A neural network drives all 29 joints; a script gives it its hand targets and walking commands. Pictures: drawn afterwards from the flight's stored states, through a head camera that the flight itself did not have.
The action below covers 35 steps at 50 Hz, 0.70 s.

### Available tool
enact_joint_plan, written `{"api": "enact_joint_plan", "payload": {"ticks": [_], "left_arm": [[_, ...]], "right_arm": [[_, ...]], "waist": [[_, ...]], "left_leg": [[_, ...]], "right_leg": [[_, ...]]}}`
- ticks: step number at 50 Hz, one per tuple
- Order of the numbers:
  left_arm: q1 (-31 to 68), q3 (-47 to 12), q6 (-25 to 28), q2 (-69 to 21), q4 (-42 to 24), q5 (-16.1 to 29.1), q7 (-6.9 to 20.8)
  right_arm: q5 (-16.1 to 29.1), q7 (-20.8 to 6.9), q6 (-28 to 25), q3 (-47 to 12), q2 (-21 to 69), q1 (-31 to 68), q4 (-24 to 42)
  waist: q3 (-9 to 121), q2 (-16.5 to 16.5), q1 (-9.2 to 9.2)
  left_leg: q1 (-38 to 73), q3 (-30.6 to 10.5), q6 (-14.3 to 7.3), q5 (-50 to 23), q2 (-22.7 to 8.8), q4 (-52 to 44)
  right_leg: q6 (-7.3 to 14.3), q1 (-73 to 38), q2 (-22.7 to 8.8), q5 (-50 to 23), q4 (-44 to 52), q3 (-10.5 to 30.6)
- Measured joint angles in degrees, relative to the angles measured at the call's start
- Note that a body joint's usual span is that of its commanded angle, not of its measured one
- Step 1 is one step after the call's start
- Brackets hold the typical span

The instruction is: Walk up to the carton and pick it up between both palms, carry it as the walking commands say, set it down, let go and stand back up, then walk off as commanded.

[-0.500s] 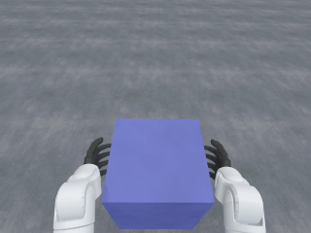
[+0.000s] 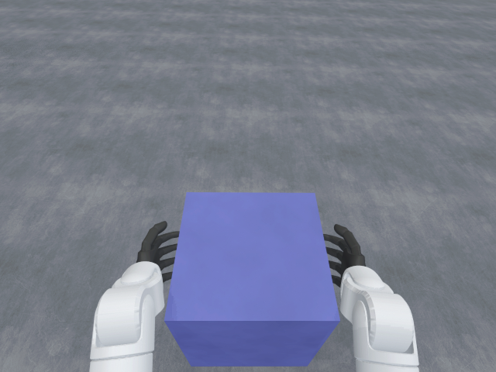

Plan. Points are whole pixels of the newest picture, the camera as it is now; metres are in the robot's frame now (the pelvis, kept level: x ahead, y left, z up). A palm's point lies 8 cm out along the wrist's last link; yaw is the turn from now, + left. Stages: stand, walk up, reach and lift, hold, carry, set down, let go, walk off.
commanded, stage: carry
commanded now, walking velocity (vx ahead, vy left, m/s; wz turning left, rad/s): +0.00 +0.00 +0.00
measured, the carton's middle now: (250, 283) +0.29 +0.00 +0.00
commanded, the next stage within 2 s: hold in 0.48 s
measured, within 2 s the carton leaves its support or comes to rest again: neither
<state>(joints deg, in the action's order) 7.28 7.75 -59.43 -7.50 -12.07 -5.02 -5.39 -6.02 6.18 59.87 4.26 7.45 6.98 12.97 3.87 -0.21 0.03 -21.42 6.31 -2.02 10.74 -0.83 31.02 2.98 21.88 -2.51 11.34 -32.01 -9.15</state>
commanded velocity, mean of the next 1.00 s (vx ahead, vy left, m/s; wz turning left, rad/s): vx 0.00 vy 0.00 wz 0.00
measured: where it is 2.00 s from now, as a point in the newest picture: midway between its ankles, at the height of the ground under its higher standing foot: outside the picture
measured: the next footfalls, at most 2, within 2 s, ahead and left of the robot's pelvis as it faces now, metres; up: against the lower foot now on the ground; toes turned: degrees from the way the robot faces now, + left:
none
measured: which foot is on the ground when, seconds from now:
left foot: down 0.00-1.00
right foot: down 0.00-1.00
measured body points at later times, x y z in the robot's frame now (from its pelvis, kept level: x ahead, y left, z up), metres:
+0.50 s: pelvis +0.00 +0.00 +0.00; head -0.01 +0.00 +0.45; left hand +0.29 +0.16 +0.05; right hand +0.29 -0.15 +0.05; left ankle +0.06 +0.10 -0.73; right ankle +0.06 -0.09 -0.73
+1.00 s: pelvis +0.05 +0.01 +0.01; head -0.02 +0.02 +0.46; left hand +0.35 +0.16 +0.05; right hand +0.34 -0.14 +0.06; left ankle +0.06 +0.10 -0.73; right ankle +0.07 -0.09 -0.73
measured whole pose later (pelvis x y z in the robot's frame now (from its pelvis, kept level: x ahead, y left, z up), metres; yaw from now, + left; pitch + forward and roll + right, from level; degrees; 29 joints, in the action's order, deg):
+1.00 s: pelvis +0.05 +0.01 +0.01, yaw -2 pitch -9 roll -1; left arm 15.0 14.4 -42.2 -8.7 15.7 -16.1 -0.5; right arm -15.9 0.7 41.9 11.1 8.8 15.4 -16.7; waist 0.2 0.2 -0.4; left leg -3.2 2.3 -2.5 13.6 1.3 25.3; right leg 2.1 2.9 1.8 11.8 -23.3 -2.7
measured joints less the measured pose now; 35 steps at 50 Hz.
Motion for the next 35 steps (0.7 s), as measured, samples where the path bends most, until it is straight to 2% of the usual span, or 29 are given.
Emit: {"api": "enact_joint_plan", "payload": {"ticks": [24, 26, 29, 35], "left_arm": [[0.55, 0.18, 5.49, -0.04, 5.05, -1.44, 0.85], [3.42, 1.85, 9.12, -0.34, 11.95, -3.38, 2.05], [6.46, 3.98, 14.07, -0.89, 21.77, -5.27, 2.45], [9.01, 6.25, 16.80, -1.47, 28.58, -7.69, 3.44]], "right_arm": [[-1.16, -0.98, -5.43, 0.68, 0.04, 0.59, -5.01], [-3.68, -2.38, -9.22, 2.01, 0.22, 2.61, -11.33], [-4.87, -2.75, -14.43, 4.68, 0.44, 4.19, -20.02], [-5.93, -2.90, -16.55, 6.85, 0.71, 5.73, -25.34]], "waist": [[-0.43, 0.03, 0.52], [-3.71, -0.32, 0.17], [-6.62, -0.56, -0.43], [-4.48, -0.91, 0.33]], "left_leg": [[-0.08, 0.00, -0.19, 0.12, -0.14, 0.01], [3.45, -1.97, 0.01, 1.37, 1.14, -0.69], [6.92, -4.85, 0.04, 0.86, 2.70, 0.04], [9.56, -5.38, -0.08, 3.89, 2.30, 2.22]], "right_leg": [[-0.12, -0.24, 0.21, -0.36, 0.74, 0.02], [0.03, -3.77, 1.61, 0.22, 1.49, 2.23], [-0.14, -7.27, 2.90, 0.48, 0.85, 4.42], [-0.29, -10.46, 3.67, 2.59, 0.04, 4.62]]}}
